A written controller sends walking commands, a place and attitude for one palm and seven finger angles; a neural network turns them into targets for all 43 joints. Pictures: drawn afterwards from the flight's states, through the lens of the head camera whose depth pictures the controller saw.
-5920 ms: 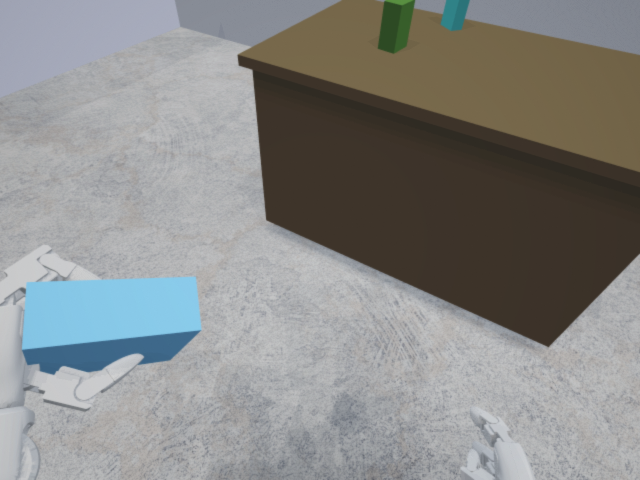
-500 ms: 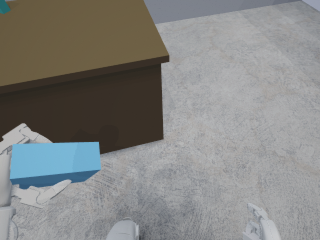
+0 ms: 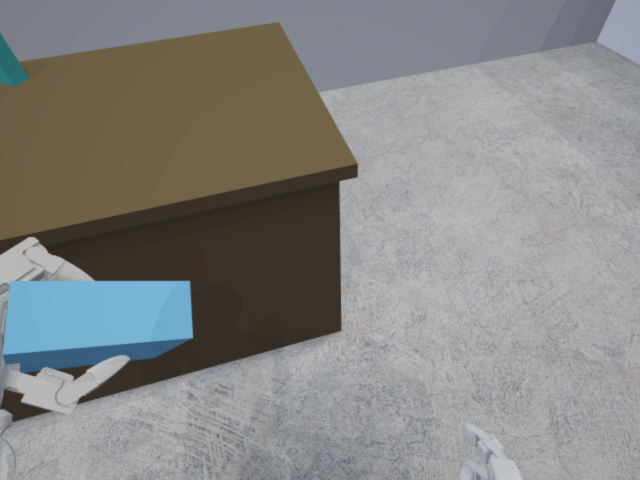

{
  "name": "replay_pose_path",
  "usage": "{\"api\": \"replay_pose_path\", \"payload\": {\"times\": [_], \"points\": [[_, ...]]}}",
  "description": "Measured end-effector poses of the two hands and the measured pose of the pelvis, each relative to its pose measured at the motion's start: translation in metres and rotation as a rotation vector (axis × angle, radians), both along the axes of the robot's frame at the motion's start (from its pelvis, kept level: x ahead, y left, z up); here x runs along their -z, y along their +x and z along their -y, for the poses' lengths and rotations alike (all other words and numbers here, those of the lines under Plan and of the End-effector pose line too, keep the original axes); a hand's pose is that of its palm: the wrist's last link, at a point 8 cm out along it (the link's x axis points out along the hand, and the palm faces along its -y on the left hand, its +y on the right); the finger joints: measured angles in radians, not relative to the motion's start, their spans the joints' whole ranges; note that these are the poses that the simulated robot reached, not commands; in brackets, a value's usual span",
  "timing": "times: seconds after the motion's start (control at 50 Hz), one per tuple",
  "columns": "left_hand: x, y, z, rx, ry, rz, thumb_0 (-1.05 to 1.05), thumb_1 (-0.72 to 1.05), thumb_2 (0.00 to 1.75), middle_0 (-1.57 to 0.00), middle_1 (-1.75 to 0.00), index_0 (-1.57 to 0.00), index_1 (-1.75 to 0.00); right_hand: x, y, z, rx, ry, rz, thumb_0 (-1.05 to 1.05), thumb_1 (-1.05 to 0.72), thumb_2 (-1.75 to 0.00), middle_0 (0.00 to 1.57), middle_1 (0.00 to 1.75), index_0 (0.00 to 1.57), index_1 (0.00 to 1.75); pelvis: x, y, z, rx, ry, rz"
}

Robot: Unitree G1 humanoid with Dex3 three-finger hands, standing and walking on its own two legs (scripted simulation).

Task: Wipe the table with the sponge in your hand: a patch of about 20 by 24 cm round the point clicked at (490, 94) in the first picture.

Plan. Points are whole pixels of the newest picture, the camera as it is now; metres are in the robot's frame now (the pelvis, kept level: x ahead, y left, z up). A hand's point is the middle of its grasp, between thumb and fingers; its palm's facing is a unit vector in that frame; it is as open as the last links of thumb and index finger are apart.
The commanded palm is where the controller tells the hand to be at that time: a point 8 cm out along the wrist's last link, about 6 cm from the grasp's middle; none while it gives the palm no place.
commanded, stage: take the last steps up to it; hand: left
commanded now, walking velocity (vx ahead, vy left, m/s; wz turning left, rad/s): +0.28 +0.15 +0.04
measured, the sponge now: (124, 326) +0.22 +0.20 +0.16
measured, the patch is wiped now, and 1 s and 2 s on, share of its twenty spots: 0.00 0.00 0.00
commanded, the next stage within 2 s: come to a stop and stand still in 1.40 s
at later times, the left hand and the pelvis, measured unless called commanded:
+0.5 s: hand (49, 230) +0.31 +0.30 +0.19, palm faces +0.41 -0.79 -0.45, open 9.6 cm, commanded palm +0.25 +0.34 +0.19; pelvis +0.08 +0.06 +0.00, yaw -1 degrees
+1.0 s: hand (54, 218) +0.34 +0.32 +0.18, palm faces +0.36 -0.81 -0.46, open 9.6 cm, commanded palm +0.28 +0.38 +0.19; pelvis +0.13 +0.10 +0.01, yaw +1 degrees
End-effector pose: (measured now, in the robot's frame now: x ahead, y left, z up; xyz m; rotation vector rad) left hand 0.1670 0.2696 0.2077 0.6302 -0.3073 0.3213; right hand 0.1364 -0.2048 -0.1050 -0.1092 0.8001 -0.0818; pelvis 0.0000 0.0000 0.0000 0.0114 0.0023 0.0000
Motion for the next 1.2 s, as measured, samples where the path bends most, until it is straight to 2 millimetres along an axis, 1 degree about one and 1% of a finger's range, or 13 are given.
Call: {"api": "replay_pose_path", "payload": {"times": [0.08,0.2,0.28,0.38,0.5,0.54,0.6,0.66,0.72,0.84,0.96,1.06,1.2], "points": [[0.007,0.015,-0.007,-0.048,-0.058,0.008,-0.01,-0.45,1.0,-0.8,-1.34,-0.79,-1.34,0.003,0.017,0.014,-0.019,-0.03,-0.039,0.02,-0.9,-0.9,0.21,0.3,0.2,0.3,-0.002,0.012,0.0,-0.012,0.009,0.011],[0.015,0.044,-0.01,-0.023,-0.103,-0.043,-0.01,-0.45,1.0,-0.8,-1.34,-0.79,-1.34,-0.023,0.042,0.032,0.008,-0.104,-0.029,0.02,-0.91,-0.9,0.21,0.3,0.2,0.3,-0.015,0.031,-0.007,-0.013,0.033,0.001],[0.008,0.059,-0.013,0.047,-0.08,-0.026,-0.01,-0.45,1.0,-0.8,-1.34,-0.79,-1.34,-0.039,0.059,0.033,0.025,-0.163,0.001,0.02,-0.91,-0.9,0.2,0.3,0.2,0.3,-0.016,0.044,-0.021,-0.007,0.038,0.006],[-0.004,0.077,-0.039,0.098,-0.019,0.089,-0.01,-0.45,1.0,-0.8,-1.34,-0.79,-1.34,-0.041,0.083,0.014,0.082,-0.199,0.067,0.02,-0.91,-0.9,0.2,0.3,0.19,0.3,0.0,0.067,-0.049,0.019,0.021,0.025],[0.002,0.105,-0.074,0.019,-0.047,0.089,-0.01,-0.45,1.0,-0.79,-1.34,-0.79,-1.34,-0.032,0.097,-0.034,0.081,-0.078,0.08,0.01,-0.91,-0.9,0.2,0.3,0.19,0.3,-0.002,0.082,-0.06,0.023,0.01,0.021],[0.005,0.109,-0.074,0.001,-0.072,0.064,-0.01,-0.45,1.0,-0.79,-1.34,-0.79,-1.34,-0.028,0.099,-0.048,0.064,-0.038,0.071,0.01,-0.91,-0.9,0.2,0.3,0.2,0.3,-0.004,0.087,-0.061,0.022,0.009,0.016],[0.008,0.11,-0.063,0.007,-0.084,0.025,-0.01,-0.45,1.0,-0.79,-1.34,-0.79,-1.34,-0.017,0.101,-0.061,0.034,0.007,0.054,0.01,-0.9,-0.9,0.2,0.3,0.2,0.3,-0.003,0.094,-0.061,0.017,0.017,0.013],[0.007,0.109,-0.048,0.025,-0.046,0.005,-0.01,-0.45,1.0,-0.79,-1.34,-0.79,-1.34,-0.001,0.105,-0.064,0.004,0.028,0.027,0.01,-0.9,-0.9,0.21,0.3,0.2,0.3,0.002,0.101,-0.059,0.006,0.013,0.02],[0.002,0.111,-0.045,0.028,-0.036,-0.001,-0.01,-0.45,1.0,-0.79,-1.34,-0.79,-1.34,0.006,0.108,-0.06,-0.017,0.022,-0.03,0.02,-0.9,-0.9,0.21,0.3,0.2,0.3,0.0,0.107,-0.059,-0.009,0.022,0.023],[-0.002,0.126,-0.069,-0.031,-0.024,-0.041,-0.01,-0.45,1.0,-0.79,-1.35,-0.79,-1.34,-0.011,0.119,-0.042,0.008,-0.039,-0.061,0.02,-0.9,-0.9,0.21,0.3,0.2,0.3,-0.016,0.117,-0.065,-0.005,0.055,0.007],[0.009,0.135,-0.086,-0.016,-0.078,-0.046,-0.01,-0.45,1.0,-0.79,-1.35,-0.79,-1.34,-0.033,0.137,-0.035,0.026,-0.138,-0.01,0.02,-0.91,-0.9,0.2,0.3,0.2,0.3,-0.017,0.124,-0.086,-0.011,0.053,0.011],[0.011,0.139,-0.106,0.057,-0.082,0.049,-0.01,-0.45,1.0,-0.79,-1.35,-0.79,-1.34,-0.042,0.154,-0.051,0.06,-0.198,0.06,0.02,-0.91,-0.9,0.2,0.3,0.19,0.3,-0.001,0.131,-0.111,-0.003,0.029,0.03],[-0.002,0.141,-0.131,0.018,-0.056,0.083,-0.01,-0.45,1.0,-0.79,-1.35,-0.79,-1.34,-0.04,0.159,-0.104,0.021,-0.074,0.1,0.01,-0.91,-0.9,0.2,0.3,0.19,0.3,-0.006,0.131,-0.122,0.0,0.001,0.024]]}}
